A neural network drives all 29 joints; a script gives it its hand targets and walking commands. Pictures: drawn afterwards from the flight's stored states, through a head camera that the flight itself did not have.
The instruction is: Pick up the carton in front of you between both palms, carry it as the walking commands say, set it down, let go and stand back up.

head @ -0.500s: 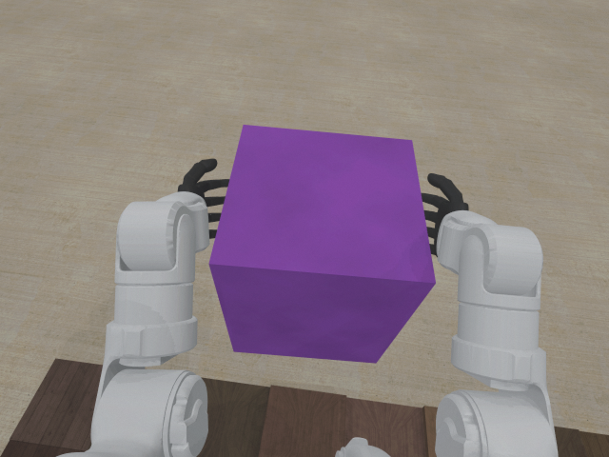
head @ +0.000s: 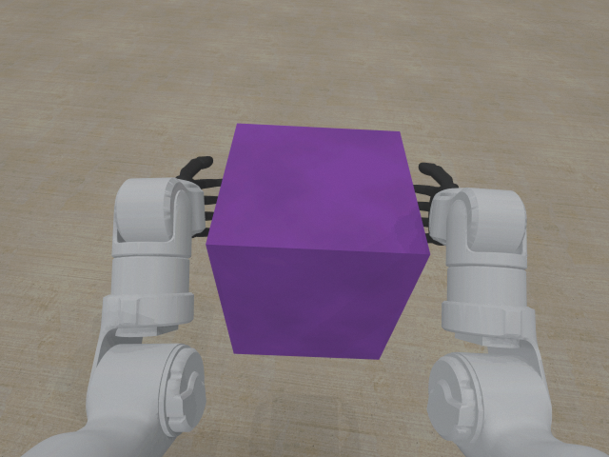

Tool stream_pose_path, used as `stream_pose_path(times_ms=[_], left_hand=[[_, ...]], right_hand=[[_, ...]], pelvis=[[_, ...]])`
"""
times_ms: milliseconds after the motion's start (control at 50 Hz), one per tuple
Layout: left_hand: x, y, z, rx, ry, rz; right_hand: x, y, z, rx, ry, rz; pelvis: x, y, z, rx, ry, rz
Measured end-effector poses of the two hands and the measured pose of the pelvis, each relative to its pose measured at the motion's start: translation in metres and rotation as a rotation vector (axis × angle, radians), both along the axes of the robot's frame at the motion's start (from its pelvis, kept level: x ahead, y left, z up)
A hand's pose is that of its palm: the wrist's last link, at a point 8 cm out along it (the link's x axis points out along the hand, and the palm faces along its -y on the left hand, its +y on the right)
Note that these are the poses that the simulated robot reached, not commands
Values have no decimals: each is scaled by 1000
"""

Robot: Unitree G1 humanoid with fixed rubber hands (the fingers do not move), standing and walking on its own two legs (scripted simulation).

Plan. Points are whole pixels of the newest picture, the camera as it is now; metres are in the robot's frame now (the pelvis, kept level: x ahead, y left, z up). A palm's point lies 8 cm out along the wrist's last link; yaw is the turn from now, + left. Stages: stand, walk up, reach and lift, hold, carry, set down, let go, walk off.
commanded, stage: carry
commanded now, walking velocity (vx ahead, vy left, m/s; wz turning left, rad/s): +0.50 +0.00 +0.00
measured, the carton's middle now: (312, 248) +0.39 +0.00 +0.08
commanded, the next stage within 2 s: none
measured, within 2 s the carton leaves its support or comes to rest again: neither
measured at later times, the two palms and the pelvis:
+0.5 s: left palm (242, 146) +0.70 +0.13 +0.04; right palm (390, 142) +0.71 -0.17 +0.04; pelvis +0.34 -0.03 -0.05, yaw -1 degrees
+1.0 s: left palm (248, 58) +1.02 +0.14 +0.07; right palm (368, 66) +0.99 -0.16 +0.07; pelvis +0.66 +0.02 -0.03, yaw -1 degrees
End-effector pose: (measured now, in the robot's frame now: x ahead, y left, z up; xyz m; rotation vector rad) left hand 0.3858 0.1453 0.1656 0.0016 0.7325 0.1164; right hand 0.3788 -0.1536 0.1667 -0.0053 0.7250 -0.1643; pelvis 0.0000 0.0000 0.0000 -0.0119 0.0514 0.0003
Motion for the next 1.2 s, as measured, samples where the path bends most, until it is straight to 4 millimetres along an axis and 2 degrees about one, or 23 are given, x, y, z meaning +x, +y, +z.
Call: stream_pose_path(times_ms=[100,180,280,340,400,460,540,640,740,800,860,960,1040,1120,1200], left_hand=[[71,-20,-22,0,98,-68],[127,-34,-32,0,89,-97],[204,-49,-43,-1,31,-102],[252,-55,-58,22,-1,-94],[286,-49,-87,50,27,-68],[301,-31,-118,45,102,-15],[325,-7,-135,29,135,66],[383,13,-129,22,85,119],[466,25,-114,19,-13,100],[522,26,-108,11,-64,47],[562,19,-105,11,-30,-2],[615,2,-97,3,28,-54],[649,-6,-91,-21,14,-47],[679,-10,-91,-32,-16,-2],[712,-16,-100,-31,-41,46]], right_hand=[[43,-18,-28,8,97,-78],[89,-31,-38,10,88,-110],[164,-46,-50,4,32,-112],[220,-53,-66,1,1,-88],[271,-48,-92,5,30,-40],[309,-31,-115,-6,105,25],[357,-7,-132,11,136,85],[422,13,-134,44,87,102],[494,25,-122,43,-11,81],[535,25,-112,0,-61,47],[561,19,-108,-17,-26,10],[596,2,-100,-3,32,-59],[630,-6,-90,11,16,-86],[670,-10,-86,30,-14,-77],[715,-16,-98,52,-39,-49]], pelvis=[[66,10,11,-14,20,-37],[121,10,10,-7,30,-44],[202,0,-9,32,27,-42],[257,-9,-35,35,16,-28],[293,-15,-50,3,35,-28],[323,-23,-49,7,42,-25],[364,-27,-44,20,44,-10],[427,-21,-40,34,55,2],[503,-4,-50,28,50,6],[547,6,-59,36,36,2],[580,14,-52,24,39,-8],[636,21,-34,-7,49,-22],[684,17,-26,-19,52,-23],[738,5,-27,-15,47,-24],[799,-13,-39,-1,29,-16]])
